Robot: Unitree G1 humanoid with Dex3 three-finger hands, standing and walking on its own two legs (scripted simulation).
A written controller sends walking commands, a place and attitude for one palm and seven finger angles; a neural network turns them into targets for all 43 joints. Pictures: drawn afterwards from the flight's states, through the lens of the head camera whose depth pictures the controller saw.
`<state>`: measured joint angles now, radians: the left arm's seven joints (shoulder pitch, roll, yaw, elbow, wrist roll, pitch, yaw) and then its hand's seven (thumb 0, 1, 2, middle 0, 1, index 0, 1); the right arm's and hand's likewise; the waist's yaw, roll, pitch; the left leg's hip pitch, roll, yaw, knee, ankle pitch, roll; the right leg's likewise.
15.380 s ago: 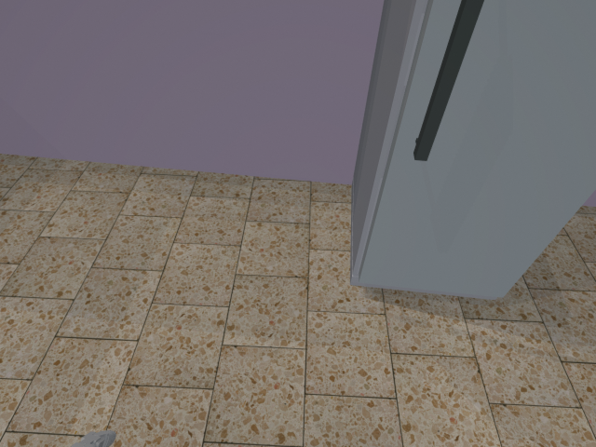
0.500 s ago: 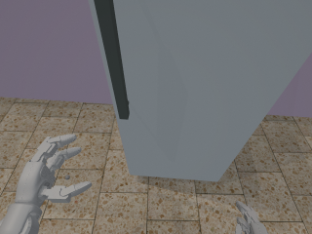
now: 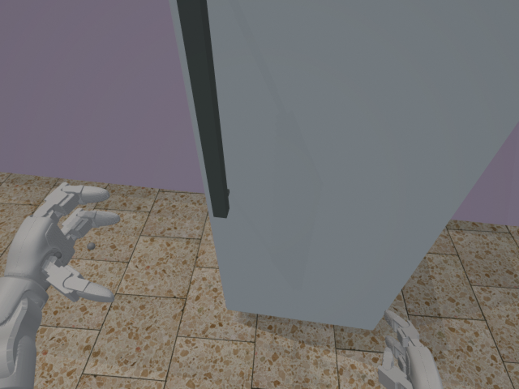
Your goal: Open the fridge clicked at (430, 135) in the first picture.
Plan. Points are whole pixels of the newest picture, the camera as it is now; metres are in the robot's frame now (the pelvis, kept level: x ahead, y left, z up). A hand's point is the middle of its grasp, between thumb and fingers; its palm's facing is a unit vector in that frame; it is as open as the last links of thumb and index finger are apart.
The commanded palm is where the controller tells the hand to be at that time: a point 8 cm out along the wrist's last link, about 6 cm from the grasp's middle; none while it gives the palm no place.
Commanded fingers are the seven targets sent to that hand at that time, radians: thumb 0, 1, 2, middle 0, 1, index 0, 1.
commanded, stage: raise the hand to about handle height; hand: left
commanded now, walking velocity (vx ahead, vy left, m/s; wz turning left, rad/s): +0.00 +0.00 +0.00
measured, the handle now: (211, 107) +0.48 +0.14 +0.21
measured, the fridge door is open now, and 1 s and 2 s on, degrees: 0 0 0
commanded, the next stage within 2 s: move the hooked fingers beside the handle in 0.68 s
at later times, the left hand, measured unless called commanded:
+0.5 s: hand (92, 226) +0.27 +0.26 +0.15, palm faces +0.05 -1.00 -0.05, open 14.0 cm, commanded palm +0.24 +0.30 +0.15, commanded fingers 0.00 -0.50 0.30 -0.30 -1.20 -0.30 -1.20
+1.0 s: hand (97, 219) +0.28 +0.26 +0.15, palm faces +0.05 -1.00 -0.05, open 14.0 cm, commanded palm +0.26 +0.30 +0.15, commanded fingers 0.00 -0.50 0.30 -0.30 -1.20 -0.30 -1.20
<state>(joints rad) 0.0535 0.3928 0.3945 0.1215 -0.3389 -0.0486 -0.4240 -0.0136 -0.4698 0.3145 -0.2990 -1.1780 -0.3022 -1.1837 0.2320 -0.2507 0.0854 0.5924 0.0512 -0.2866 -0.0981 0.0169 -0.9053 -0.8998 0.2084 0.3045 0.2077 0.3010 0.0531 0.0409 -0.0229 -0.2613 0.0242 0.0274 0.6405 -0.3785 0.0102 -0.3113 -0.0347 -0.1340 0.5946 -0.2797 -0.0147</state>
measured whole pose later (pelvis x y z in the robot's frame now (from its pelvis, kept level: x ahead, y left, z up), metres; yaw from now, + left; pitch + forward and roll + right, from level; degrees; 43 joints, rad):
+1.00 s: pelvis -0.01 -0.01 +0.01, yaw +0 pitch -2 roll +0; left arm -0.16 0.43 0.42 0.33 -0.31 -0.01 -0.45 -0.02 -0.50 0.30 -0.30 -1.20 -0.30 -1.20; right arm 0.25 -0.28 0.07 0.62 0.07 -0.26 -0.13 0.02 -0.91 -0.90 0.21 0.30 0.21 0.30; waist 0.04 0.04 0.01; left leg -0.21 0.02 0.03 0.55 -0.32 0.00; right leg -0.27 -0.03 -0.13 0.53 -0.23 -0.03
